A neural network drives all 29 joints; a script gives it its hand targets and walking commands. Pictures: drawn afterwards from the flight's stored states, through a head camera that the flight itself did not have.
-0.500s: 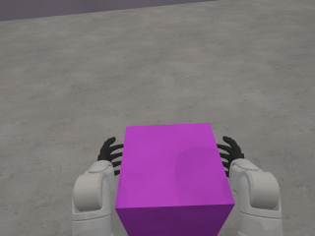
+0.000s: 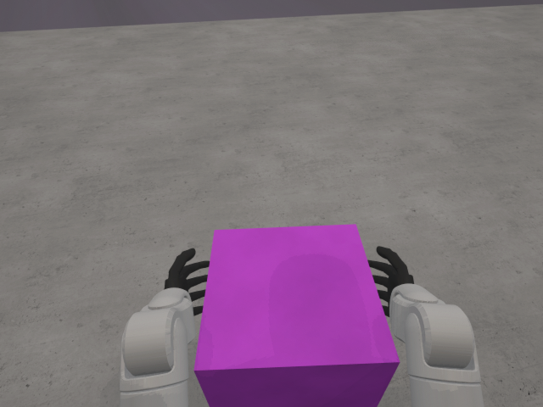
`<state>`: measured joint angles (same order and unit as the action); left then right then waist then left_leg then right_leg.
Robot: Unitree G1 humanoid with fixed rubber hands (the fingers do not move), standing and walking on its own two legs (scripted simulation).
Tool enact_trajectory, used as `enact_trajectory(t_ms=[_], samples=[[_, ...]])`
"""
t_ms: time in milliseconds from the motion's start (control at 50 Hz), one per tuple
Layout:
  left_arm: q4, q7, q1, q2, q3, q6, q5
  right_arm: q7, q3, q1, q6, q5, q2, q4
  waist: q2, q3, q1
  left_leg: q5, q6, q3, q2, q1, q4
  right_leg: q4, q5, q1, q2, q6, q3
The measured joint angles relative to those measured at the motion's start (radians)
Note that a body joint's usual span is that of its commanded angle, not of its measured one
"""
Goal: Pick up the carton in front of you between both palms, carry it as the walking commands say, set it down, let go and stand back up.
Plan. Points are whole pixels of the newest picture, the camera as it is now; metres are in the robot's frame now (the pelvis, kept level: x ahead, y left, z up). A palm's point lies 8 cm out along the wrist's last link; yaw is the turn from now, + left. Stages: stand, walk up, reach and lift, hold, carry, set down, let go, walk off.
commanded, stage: carry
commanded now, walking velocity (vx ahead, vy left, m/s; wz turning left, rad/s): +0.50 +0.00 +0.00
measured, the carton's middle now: (289, 333) +0.25 -0.01 -0.01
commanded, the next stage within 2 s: none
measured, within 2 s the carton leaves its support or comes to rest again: neither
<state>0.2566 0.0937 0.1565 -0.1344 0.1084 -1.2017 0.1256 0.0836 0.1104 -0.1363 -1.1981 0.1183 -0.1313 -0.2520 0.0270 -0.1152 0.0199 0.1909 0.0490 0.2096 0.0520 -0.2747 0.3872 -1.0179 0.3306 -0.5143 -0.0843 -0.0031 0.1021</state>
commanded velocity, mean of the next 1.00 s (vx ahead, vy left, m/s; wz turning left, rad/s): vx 0.49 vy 0.00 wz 0.00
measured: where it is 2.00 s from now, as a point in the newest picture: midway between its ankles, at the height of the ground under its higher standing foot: (270, 255)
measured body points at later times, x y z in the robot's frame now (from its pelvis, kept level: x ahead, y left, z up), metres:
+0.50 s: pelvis +0.31 -0.07 +0.01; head +0.34 -0.09 +0.45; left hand +0.58 +0.10 +0.07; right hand +0.60 -0.20 +0.05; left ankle +0.29 +0.09 -0.66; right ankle +0.33 -0.12 -0.75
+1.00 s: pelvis +0.65 +0.00 -0.01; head +0.67 +0.01 +0.44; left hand +0.93 +0.14 +0.04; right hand +0.92 -0.16 +0.05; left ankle +0.69 +0.07 -0.75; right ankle +0.56 -0.12 -0.66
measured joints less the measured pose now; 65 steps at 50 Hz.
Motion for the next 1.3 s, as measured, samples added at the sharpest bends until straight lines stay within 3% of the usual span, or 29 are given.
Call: enact_trajectory(t_ms=[120, 240, 260, 280, 320, 380, 420, 580, 680, 780, 820, 860, 880, 920, 960, 1080, 1200, 1280, 1300], samples=[[0.079, 0.000, -0.013, 0.003, -0.022, 0.016, 0.000, 0.000, -0.005, 0.009, 0.020, -0.017, 0.001, -0.071, -0.009, 0.004, 0.008, 0.047, -0.027, -0.015, -0.009, 0.168, -0.112, 0.297, -0.154, -0.084, -0.023, 0.009, 0.015], [0.115, 0.000, -0.012, 0.003, -0.005, -0.010, -0.007, 0.001, -0.016, -0.015, -0.013, -0.010, -0.001, -0.090, -0.021, -0.021, -0.002, 0.181, -0.088, -0.021, 0.004, 0.317, -0.107, 0.511, -0.253, -0.026, 0.000, -0.006, 0.089], [0.113, 0.000, -0.004, 0.002, -0.003, -0.014, -0.009, 0.001, -0.014, -0.021, -0.021, -0.006, -0.002, -0.094, -0.024, -0.023, -0.003, 0.224, -0.101, -0.028, 0.010, 0.328, -0.068, 0.543, -0.241, 0.005, 0.008, -0.013, 0.106], [0.100, -0.001, 0.006, 0.001, -0.002, -0.010, -0.010, 0.001, -0.007, -0.031, -0.027, -0.003, 0.000, -0.094, -0.043, -0.021, -0.009, 0.276, -0.109, -0.036, 0.033, 0.319, 0.008, 0.536, -0.273, 0.019, 0.019, -0.048, 0.123], [0.047, -0.002, 0.029, -0.003, 0.001, 0.004, -0.011, 0.001, 0.009, -0.043, -0.031, 0.002, 0.004, -0.071, -0.070, -0.008, -0.025, 0.285, -0.087, -0.083, 0.068, 0.194, 0.313, 0.456, -0.218, 0.013, 0.033, -0.091, 0.142], [-0.001, -0.002, 0.028, -0.003, 0.002, 0.007, -0.011, 0.002, 0.024, -0.034, -0.035, 0.009, -0.005, -0.040, -0.053, 0.025, -0.031, 0.243, -0.056, -0.151, 0.033, -0.043, 0.690, 0.503, -0.173, 0.071, 0.027, -0.089, 0.146], [0.008, -0.002, 0.012, -0.001, 0.003, 0.011, -0.016, 0.002, 0.009, -0.022, -0.027, 0.011, -0.004, -0.042, -0.045, 0.047, -0.030, 0.174, -0.047, -0.150, 0.030, -0.159, 0.739, 0.577, -0.179, 0.132, 0.029, -0.086, 0.148], [0.100, -0.011, -0.034, 0.004, 0.008, 0.047, -0.033, 0.008, -0.050, 0.011, 0.016, 0.010, 0.001, -0.108, -0.034, 0.040, -0.032, -0.054, -0.061, -0.113, 0.054, -0.383, 0.530, 0.782, -0.147, 0.362, 0.041, -0.063, 0.120], [0.131, -0.013, -0.035, 0.004, -0.005, 0.029, -0.034, 0.014, -0.047, 0.020, -0.011, 0.002, 0.002, -0.157, -0.034, 0.009, -0.021, -0.135, -0.066, -0.062, 0.049, -0.374, 0.336, 0.837, -0.071, 0.512, 0.041, -0.032, 0.106], [0.131, -0.013, -0.018, 0.003, -0.009, -0.001, -0.022, 0.014, -0.030, 0.005, -0.038, -0.004, 0.001, -0.158, -0.020, -0.019, -0.027, -0.171, -0.039, -0.001, 0.016, -0.290, 0.142, 0.841, 0.047, 0.653, 0.038, 0.015, 0.092], [0.118, -0.013, -0.012, 0.003, -0.002, -0.012, -0.013, 0.012, -0.022, -0.016, -0.045, -0.006, -0.001, -0.125, -0.021, -0.014, -0.030, -0.166, -0.012, 0.019, -0.005, -0.217, 0.075, 0.726, 0.133, 0.665, 0.026, 0.034, 0.073], [0.081, -0.014, -0.005, 0.009, 0.016, -0.012, -0.011, 0.011, -0.025, -0.034, -0.032, -0.003, -0.004, -0.062, 0.010, 0.002, -0.010, -0.103, 0.035, 0.033, -0.023, -0.215, 0.155, 0.394, 0.159, 0.547, -0.011, 0.036, 0.030], [0.064, -0.014, -0.003, 0.010, 0.021, -0.012, -0.010, 0.011, -0.023, -0.040, -0.029, -0.001, -0.004, -0.037, 0.011, 0.014, -0.006, -0.063, 0.043, 0.034, -0.023, -0.208, 0.173, 0.194, 0.142, 0.453, 0.001, 0.031, -0.011], [0.049, -0.013, -0.010, 0.000, 0.027, -0.006, -0.007, 0.011, -0.021, -0.033, -0.027, -0.001, -0.004, -0.025, 0.004, 0.040, -0.004, -0.032, 0.038, 0.033, -0.023, -0.163, 0.139, -0.082, 0.096, 0.278, 0.025, 0.004, -0.044], [0.047, -0.012, -0.019, 0.002, 0.012, 0.006, -0.006, 0.010, -0.021, -0.017, -0.016, -0.002, -0.003, -0.031, -0.001, 0.062, -0.001, -0.032, 0.028, 0.029, -0.028, -0.104, 0.077, -0.151, 0.020, 0.149, 0.022, -0.012, -0.039], [0.060, -0.012, -0.040, 0.005, -0.018, 0.048, -0.003, 0.005, -0.023, 0.025, 0.036, -0.013, 0.002, -0.058, -0.010, 0.070, 0.006, -0.004, 0.016, -0.010, -0.037, 0.073, -0.074, 0.062, -0.079, -0.063, -0.019, -0.005, -0.021], [0.114, -0.008, -0.059, 0.006, -0.031, 0.051, -0.005, -0.004, -0.029, 0.035, 0.042, -0.015, 0.002, -0.099, -0.017, 0.059, -0.023, 0.094, -0.033, -0.032, -0.013, 0.241, -0.114, 0.381, -0.241, -0.077, -0.006, 0.011, 0.032], [0.151, -0.002, -0.030, 0.005, -0.023, 0.026, -0.020, -0.003, -0.031, 0.020, 0.015, -0.007, 0.002, -0.150, -0.018, 0.063, -0.030, 0.224, -0.072, -0.048, 0.005, 0.301, 0.005, 0.581, -0.415, 0.032, 0.031, 0.004, 0.111], [0.149, -0.002, -0.014, 0.003, -0.018, 0.020, -0.023, -0.003, -0.027, 0.011, 0.008, -0.004, 0.002, -0.157, -0.008, 0.058, -0.028, 0.263, -0.083, -0.054, 0.006, 0.285, 0.090, 0.601, -0.433, 0.068, 0.028, -0.024, 0.121]])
